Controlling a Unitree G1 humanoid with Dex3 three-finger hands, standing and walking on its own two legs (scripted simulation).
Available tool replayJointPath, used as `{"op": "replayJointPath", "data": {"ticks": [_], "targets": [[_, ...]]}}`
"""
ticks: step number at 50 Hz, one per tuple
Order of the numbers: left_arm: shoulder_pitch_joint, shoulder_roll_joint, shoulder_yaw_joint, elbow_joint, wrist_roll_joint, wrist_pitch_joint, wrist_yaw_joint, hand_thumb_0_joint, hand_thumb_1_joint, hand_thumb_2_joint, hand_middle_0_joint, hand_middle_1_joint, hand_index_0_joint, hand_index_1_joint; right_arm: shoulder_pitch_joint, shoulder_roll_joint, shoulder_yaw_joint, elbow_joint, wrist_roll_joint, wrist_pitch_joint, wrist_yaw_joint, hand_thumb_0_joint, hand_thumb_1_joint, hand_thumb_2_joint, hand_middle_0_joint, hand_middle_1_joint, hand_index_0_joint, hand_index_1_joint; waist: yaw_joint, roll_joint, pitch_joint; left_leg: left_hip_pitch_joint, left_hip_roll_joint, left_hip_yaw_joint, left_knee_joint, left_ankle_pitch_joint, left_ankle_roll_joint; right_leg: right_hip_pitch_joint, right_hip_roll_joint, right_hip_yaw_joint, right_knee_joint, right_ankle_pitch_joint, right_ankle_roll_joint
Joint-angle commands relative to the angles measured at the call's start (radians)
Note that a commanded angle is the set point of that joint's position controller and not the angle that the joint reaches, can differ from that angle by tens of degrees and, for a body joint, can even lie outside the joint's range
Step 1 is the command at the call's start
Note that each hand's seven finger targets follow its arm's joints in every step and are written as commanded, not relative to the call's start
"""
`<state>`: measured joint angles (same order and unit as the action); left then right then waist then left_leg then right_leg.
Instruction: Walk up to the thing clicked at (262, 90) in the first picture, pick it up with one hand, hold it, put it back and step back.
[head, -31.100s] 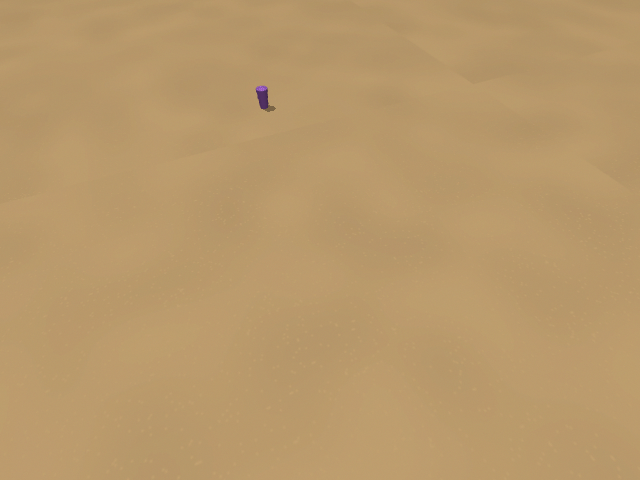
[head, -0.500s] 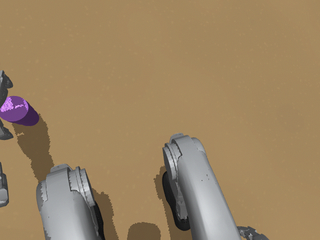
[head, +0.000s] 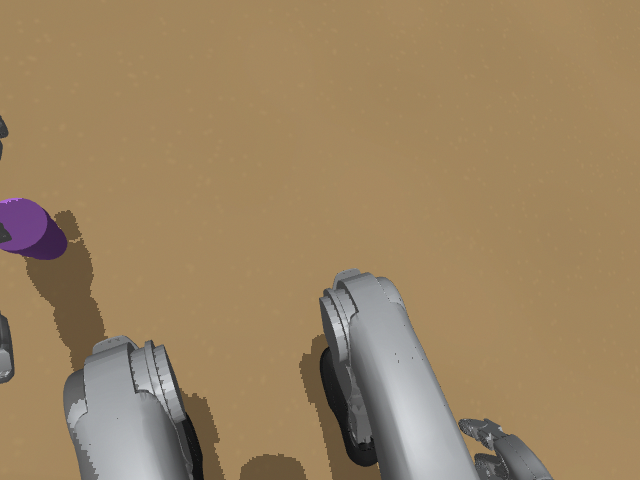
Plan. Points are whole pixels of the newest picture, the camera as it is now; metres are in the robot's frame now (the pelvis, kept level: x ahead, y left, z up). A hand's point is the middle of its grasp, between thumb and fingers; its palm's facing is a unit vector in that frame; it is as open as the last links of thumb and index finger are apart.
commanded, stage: rest palm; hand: left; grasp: from above
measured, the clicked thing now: (34, 235) +0.49 +0.29 -0.28
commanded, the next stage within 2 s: close in 0.80 s
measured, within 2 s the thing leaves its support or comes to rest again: neither
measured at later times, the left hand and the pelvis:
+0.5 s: hand (8, 225) +0.49 +0.30 -0.22, palm faces -0.42 -0.08 -0.90, open 13.4 cm; pelvis +0.00 +0.00 -0.03, yaw -2 degrees
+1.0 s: hand (14, 236) +0.48 +0.30 -0.24, palm faces -0.46 -0.11 -0.88, open 12.7 cm; pelvis +0.00 +0.00 -0.03, yaw -3 degrees
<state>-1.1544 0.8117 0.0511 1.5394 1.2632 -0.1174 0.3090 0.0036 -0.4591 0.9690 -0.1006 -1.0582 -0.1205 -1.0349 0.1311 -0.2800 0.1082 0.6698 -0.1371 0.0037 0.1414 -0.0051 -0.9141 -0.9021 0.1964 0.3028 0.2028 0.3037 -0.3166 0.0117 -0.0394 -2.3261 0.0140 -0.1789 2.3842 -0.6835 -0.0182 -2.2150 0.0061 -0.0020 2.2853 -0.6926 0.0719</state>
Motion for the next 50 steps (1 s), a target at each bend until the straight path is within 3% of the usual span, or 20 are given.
{"op": "replayJointPath", "data": {"ticks": [1, 4, 8, 11, 17, 22, 24, 27, 28, 29, 31, 33, 36, 38, 39, 43, 45, 47, 49, 50], "targets": [[-0.182, 0.236, 0.016, -0.093, -0.026, -0.022, -0.02, 0.0, -0.465, 0.91, -0.073, -1.067, -0.104, -1.034, 0.217, -0.265, -0.062, -0.022, 0.003, 0.012, -0.013, 0.0, -0.901, -0.899, 0.199, 0.3, 0.199, 0.3, -0.01, 0.227, -0.585, 0.469, -0.017, 0.109, -0.227, 0.212, 0.05, 0.336, 0.024, -0.155, -0.2, 0.273, -0.091], [-0.218, 0.281, 0.038, -0.136, -0.025, -0.076, 0.003, 0.0, -0.472, 0.912, -0.08, -1.045, -0.104, -1.018, 0.221, -0.268, -0.049, -0.022, -0.004, 0.01, -0.014, 0.0, -0.902, -0.899, 0.199, 0.3, 0.199, 0.3, -0.018, 0.246, -0.589, 0.473, -0.016, 0.106, -0.212, 0.192, 0.046, 0.327, 0.028, -0.16, -0.195, 0.256, -0.09], [-0.28, 0.344, 0.078, -0.165, 0.013, -0.148, 0.074, 0.0, -0.488, 0.929, -0.073, -1.031, -0.091, -1.01, 0.245, -0.28, -0.038, -0.01, -0.026, -0.003, -0.01, 0.0, -0.899, -0.899, 0.199, 0.3, 0.199, 0.3, -0.036, 0.32, -0.601, 0.511, -0.013, 0.102, -0.194, 0.163, 0.037, 0.301, 0.032, -0.174, -0.183, 0.229, -0.092], [-0.295, 0.357, 0.091, -0.159, 0.04, -0.175, 0.13, 0.0, -0.485, 0.943, -0.079, -1.011, -0.091, -0.995, 0.246, -0.29, -0.037, 0.002, -0.049, -0.019, -0.008, 0.0, -0.897, -0.898, 0.2, 0.3, 0.2, 0.3, -0.044, 0.366, -0.599, 0.541, -0.009, 0.1, -0.183, 0.144, 0.029, 0.262, 0.034, -0.187, -0.169, 0.21, -0.094], [-0.271, 0.352, 0.095, -0.125, 0.069, -0.151, 0.201, 0.0, -0.431, 1.032, -0.122, -1.035, -0.125, -1.03, 0.259, -0.303, -0.04, 0.025, -0.074, -0.056, -0.001, 0.0, -0.896, -0.898, 0.2, 0.3, 0.2, 0.3, -0.056, 0.418, -0.594, 0.567, -0.004, 0.096, -0.175, 0.138, 0.024, 0.224, 0.034, -0.202, -0.148, 0.214, -0.092], [-0.246, 0.332, 0.086, -0.082, 0.063, -0.103, 0.212, 0.0, -0.42, 1.035, -0.121, -1.05, -0.127, -1.042, 0.26, -0.304, -0.034, 0.039, -0.079, -0.079, 0.013, 0.0, -0.896, -0.898, 0.2, 0.3, 0.2, 0.3, -0.059, 0.408, -0.604, 0.555, -0.001, 0.089, -0.153, 0.186, 0.025, 0.238, 0.038, -0.207, -0.127, 0.266, -0.09], [-0.243, 0.323, 0.079, -0.052, 0.062, -0.087, 0.208, 0.0, -0.413, 1.008, -0.123, -1.043, -0.132, -1.031, 0.259, -0.306, -0.032, 0.038, -0.081, -0.086, 0.022, 0.0, -0.895, -0.898, 0.2, 0.3, 0.2, 0.3, -0.069, 0.415, -0.563, 0.539, -0.003, 0.088, -0.155, 0.186, 0.024, 0.222, 0.039, -0.21, -0.119, 0.267, -0.092], [-0.228, 0.347, 0.091, -0.047, 0.047, -0.074, 0.206, 0.0, -0.436, 1.017, -0.105, -1.065, -0.115, -1.053, 0.247, -0.315, -0.027, 0.033, -0.078, -0.097, 0.031, 0.0, -0.896, -0.899, 0.2, 0.3, 0.2, 0.3, -0.056, 0.395, -0.561, 0.519, -0.002, 0.083, -0.151, 0.188, 0.026, 0.238, 0.043, -0.213, -0.119, 0.266, -0.093], [-0.216, 0.336, 0.086, -0.038, 0.051, -0.068, 0.2, 0.0, -0.436, 1.005, -0.107, -1.055, -0.116, -1.043, 0.251, -0.316, -0.023, 0.028, -0.081, -0.1, 0.036, 0.0, -0.896, -0.899, 0.2, 0.3, 0.2, 0.3, -0.064, 0.397, -0.55, 0.516, -0.004, 0.087, -0.147, 0.197, 0.027, 0.256, 0.043, -0.21, -0.119, 0.277, -0.091], [-0.23, 0.373, 0.109, -0.079, 0.041, -0.073, 0.202, 0.0, -0.433, 0.998, -0.114, -1.044, -0.122, -1.033, 0.238, -0.318, -0.025, 0.019, -0.077, -0.101, 0.037, 0.0, -0.897, -0.9, 0.2, 0.3, 0.2, 0.3, -0.049, 0.384, -0.568, 0.507, -0.001, 0.084, -0.145, 0.203, 0.029, 0.266, 0.045, -0.21, -0.121, 0.282, -0.091], [-0.19, 0.32, 0.082, -0.039, 0.04, -0.062, 0.189, 0.0, -0.407, 1.003, -0.131, -1.052, -0.141, -1.039, 0.248, -0.315, -0.022, 0.027, -0.076, -0.105, 0.046, 0.0, -0.898, -0.9, 0.2, 0.3, 0.2, 0.3, -0.062, 0.388, -0.556, 0.53, -0.003, 0.085, -0.144, 0.228, 0.026, 0.268, 0.045, -0.209, -0.115, 0.298, -0.089], [-0.201, 0.359, 0.105, -0.078, 0.028, -0.067, 0.187, 0.0, -0.404, 1.026, -0.139, -1.064, -0.147, -1.054, 0.24, -0.323, -0.022, 0.011, -0.074, -0.109, 0.048, 0.0, -0.898, -0.9, 0.2, 0.3, 0.2, 0.3, -0.058, 0.389, -0.584, 0.543, -0.001, 0.077, -0.14, 0.248, 0.026, 0.283, 0.046, -0.213, -0.114, 0.314, -0.09], [-0.18, 0.33, 0.091, -0.043, 0.025, -0.069, 0.183, 0.0, -0.404, 0.998, -0.135, -1.054, -0.145, -1.041, 0.235, -0.315, -0.019, 0.012, -0.074, -0.11, 0.058, 0.0, -0.9, -0.901, 0.2, 0.3, 0.2, 0.3, -0.063, 0.37, -0.549, 0.506, 0.0, 0.078, -0.137, 0.219, 0.029, 0.281, 0.05, -0.213, -0.118, 0.293, -0.089], [-0.181, 0.37, 0.119, -0.058, 0.02, -0.08, 0.186, 0.0, -0.391, 1.031, -0.154, -1.056, -0.158, -1.049, 0.237, -0.327, -0.023, 0.011, -0.072, -0.111, 0.057, 0.0, -0.901, -0.902, 0.2, 0.3, 0.2, 0.3, -0.063, 0.377, -0.56, 0.514, 0.001, 0.074, -0.135, 0.225, 0.027, 0.285, 0.05, -0.213, -0.114, 0.296, -0.09], [-0.193, 0.331, 0.092, -0.061, 0.022, -0.084, 0.18, 0.0, -0.401, 1.024, -0.139, -1.058, -0.146, -1.049, 0.233, -0.325, -0.02, 0.005, -0.075, -0.115, 0.06, 0.0, -0.9, -0.902, 0.2, 0.3, 0.2, 0.3, -0.076, 0.378, -0.545, 0.523, 0.001, 0.075, -0.127, 0.236, 0.025, 0.275, 0.047, -0.215, -0.113, 0.304, -0.09], [-0.18, 0.378, 0.121, -0.039, 0.023, -0.108, 0.188, 0.0, -0.388, 1.038, -0.161, -1.055, -0.163, -1.051, 0.239, -0.331, -0.019, 0.016, -0.076, -0.114, 0.061, 0.0, -0.901, -0.903, 0.2, 0.3, 0.2, 0.3, -0.073, 0.352, -0.515, 0.472, 0.002, 0.073, -0.127, 0.18, 0.032, 0.287, 0.052, -0.217, -0.124, 0.262, -0.087], [-0.182, 0.344, 0.094, -0.048, 0.024, -0.121, 0.189, 0.0, -0.385, 1.066, -0.173, -1.059, -0.169, -1.061, 0.218, -0.321, -0.016, 0.012, -0.081, -0.115, 0.062, 0.0, -0.902, -0.903, 0.199, 0.3, 0.199, 0.3, -0.066, 0.357, -0.532, 0.49, 0.005, 0.07, -0.128, 0.171, 0.029, 0.283, 0.055, -0.22, -0.126, 0.253, -0.089], [-0.192, 0.353, 0.093, -0.045, 0.028, -0.132, 0.2, 0.0, -0.267, 0.936, -0.203, -1.075, -0.233, -1.043, 0.219, -0.327, -0.013, 0.014, -0.083, -0.117, 0.062, 0.0, -0.895, -0.899, 0.2, 0.3, 0.2, 0.3, -0.077, 0.366, -0.53, 0.496, 0.005, 0.069, -0.128, 0.166, 0.029, 0.289, 0.057, -0.223, -0.129, 0.254, -0.086], [-0.187, 0.376, 0.098, -0.035, 0.044, -0.136, 0.209, 0.0, -0.242, 0.923, -0.21, -1.075, -0.244, -1.037, 0.221, -0.333, -0.013, 0.021, -0.085, -0.12, 0.063, 0.0, -0.895, -0.898, 0.2, 0.3, 0.2, 0.3, -0.075, 0.363, -0.52, 0.493, 0.005, 0.07, -0.122, 0.164, 0.029, 0.278, 0.057, -0.224, -0.121, 0.251, -0.087], [-0.203, 0.357, 0.082, -0.034, 0.043, -0.139, 0.212, 0.0, -0.226, 0.917, -0.225, -1.067, -0.259, -1.031, 0.219, -0.331, -0.008, 0.019, -0.089, -0.123, 0.064, 0.0, -0.896, -0.899, 0.2, 0.3, 0.2, 0.3, -0.082, 0.357, -0.512, 0.485, 0.005, 0.07, -0.114, 0.169, 0.03, 0.28, 0.057, -0.225, -0.124, 0.259, -0.083]]}}
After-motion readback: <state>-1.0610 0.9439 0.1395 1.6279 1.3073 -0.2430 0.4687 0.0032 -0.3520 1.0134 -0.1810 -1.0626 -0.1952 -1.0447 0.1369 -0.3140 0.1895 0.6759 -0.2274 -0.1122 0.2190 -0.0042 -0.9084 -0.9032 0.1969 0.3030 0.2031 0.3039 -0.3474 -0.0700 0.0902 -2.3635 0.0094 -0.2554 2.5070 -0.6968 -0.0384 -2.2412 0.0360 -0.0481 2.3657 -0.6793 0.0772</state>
